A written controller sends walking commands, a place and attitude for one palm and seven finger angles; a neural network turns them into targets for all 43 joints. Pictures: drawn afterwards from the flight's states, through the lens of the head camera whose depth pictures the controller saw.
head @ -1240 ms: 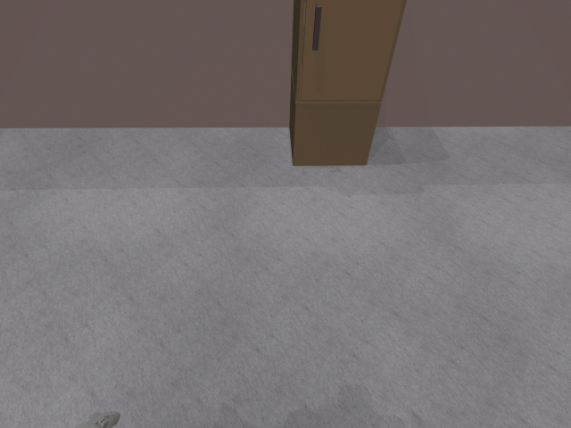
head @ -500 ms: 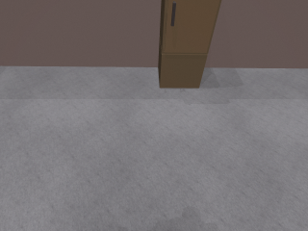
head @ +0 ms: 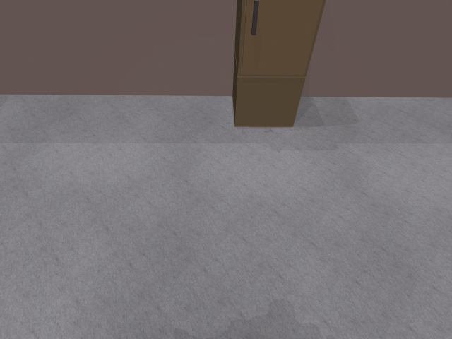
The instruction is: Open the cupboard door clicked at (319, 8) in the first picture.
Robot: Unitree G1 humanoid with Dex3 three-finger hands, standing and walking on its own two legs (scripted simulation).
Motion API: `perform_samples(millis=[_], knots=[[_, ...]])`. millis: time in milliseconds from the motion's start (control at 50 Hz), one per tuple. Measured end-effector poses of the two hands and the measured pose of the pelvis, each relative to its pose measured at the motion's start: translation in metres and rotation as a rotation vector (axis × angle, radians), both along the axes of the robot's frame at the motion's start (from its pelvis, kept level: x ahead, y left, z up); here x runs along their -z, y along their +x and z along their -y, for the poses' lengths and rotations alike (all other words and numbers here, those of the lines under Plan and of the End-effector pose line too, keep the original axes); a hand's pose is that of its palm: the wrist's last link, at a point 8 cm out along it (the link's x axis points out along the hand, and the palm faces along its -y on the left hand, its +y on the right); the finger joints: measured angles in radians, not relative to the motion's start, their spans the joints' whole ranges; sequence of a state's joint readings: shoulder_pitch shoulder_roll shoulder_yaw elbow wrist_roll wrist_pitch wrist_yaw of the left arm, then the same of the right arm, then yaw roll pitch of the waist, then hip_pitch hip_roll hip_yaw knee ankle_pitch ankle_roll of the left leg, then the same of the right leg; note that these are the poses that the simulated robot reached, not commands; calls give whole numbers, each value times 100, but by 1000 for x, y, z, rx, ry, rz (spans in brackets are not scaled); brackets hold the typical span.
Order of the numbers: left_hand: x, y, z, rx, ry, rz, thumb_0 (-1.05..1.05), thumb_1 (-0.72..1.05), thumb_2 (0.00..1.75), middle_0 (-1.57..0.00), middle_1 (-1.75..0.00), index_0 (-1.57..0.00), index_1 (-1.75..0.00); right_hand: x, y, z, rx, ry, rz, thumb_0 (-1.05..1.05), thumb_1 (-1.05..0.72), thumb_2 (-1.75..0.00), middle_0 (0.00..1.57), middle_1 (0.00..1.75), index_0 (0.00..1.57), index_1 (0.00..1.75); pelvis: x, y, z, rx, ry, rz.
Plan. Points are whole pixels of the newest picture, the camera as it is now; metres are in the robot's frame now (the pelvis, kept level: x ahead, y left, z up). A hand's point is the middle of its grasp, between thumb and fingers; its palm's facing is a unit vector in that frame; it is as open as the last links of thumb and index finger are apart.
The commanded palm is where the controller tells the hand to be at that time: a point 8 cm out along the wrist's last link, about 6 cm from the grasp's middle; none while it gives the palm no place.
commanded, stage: look at it before walking up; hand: left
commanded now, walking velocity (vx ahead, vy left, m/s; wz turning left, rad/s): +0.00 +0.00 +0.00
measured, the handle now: (254, 16) +1.57 -0.06 -0.02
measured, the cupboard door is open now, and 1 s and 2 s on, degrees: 0 0 0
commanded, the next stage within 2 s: walk to a spot facing it in 0.20 s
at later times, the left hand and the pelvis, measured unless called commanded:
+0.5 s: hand out of the picture +0.07 +0.22 -0.17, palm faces -0.06 -0.96 -0.27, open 7.4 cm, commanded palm none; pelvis +0.02 +0.00 -0.01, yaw -4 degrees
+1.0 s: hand (173, 338) +0.16 +0.12 -0.17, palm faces -0.22 -0.96 -0.16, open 7.4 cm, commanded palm none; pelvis +0.17 -0.05 +0.00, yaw -16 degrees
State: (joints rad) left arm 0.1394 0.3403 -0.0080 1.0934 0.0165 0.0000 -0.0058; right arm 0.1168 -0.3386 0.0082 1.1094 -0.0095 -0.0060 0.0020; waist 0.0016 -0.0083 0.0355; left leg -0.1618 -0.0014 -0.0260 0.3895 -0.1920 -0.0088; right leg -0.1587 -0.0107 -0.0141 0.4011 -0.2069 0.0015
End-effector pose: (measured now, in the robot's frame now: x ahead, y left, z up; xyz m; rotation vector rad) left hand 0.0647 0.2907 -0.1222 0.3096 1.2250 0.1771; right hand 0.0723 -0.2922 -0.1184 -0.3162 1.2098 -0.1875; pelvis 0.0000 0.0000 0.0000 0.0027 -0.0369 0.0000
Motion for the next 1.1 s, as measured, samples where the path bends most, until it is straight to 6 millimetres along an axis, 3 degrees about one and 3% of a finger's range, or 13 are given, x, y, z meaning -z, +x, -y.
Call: perform_samples(millis=[380,480,580,640,700,760,820,940,1100], knots=[[1,8,4,0,-2,1,1,91,90,-21,-30,-20,-30,-1,11,1,3,-5,13,1,-91,-90,21,30,21,30,0,8,2,15,-2,0],[14,1,18,6,-49,-56,1,91,90,-20,-30,-20,-30,9,-1,-13,48,31,1,1,-91,-90,20,30,20,30,5,20,1,60,-4,-10],[27,0,38,32,-94,-139,1,91,90,-20,-30,-20,-30,24,-25,-22,142,75,-38,1,-91,-90,20,30,21,30,13,39,6,125,9,-26],[27,15,56,66,-105,-179,1,91,90,-20,-30,-20,-30,32,-45,-22,217,102,-79,1,-91,-90,21,30,21,30,14,53,16,166,18,-28],[29,45,76,103,-109,-152,1,91,90,-20,-30,-20,-30,45,-62,-15,266,123,-151,1,-91,-90,21,30,21,30,21,68,30,191,10,-27],[35,67,92,102,-102,-88,1,91,90,-20,-30,-20,-30,51,-63,-7,285,135,-222,1,-91,-90,21,30,20,30,27,83,43,194,3,-22],[29,77,104,92,-109,-91,1,91,90,-20,-30,-20,-30,42,-35,1,289,134,-196,1,-91,-90,20,30,20,30,19,101,50,211,-1,-20],[21,92,121,134,-136,-199,1,91,90,-20,-30,-20,-30,20,62,13,305,129,8,1,-91,-90,20,29,20,30,4,142,54,267,4,-38],[35,149,112,121,-157,-259,1,91,90,-21,-30,-20,-30,13,191,1,256,129,144,1,-91,-90,20,29,20,30,12,218,42,300,-26,-50]])
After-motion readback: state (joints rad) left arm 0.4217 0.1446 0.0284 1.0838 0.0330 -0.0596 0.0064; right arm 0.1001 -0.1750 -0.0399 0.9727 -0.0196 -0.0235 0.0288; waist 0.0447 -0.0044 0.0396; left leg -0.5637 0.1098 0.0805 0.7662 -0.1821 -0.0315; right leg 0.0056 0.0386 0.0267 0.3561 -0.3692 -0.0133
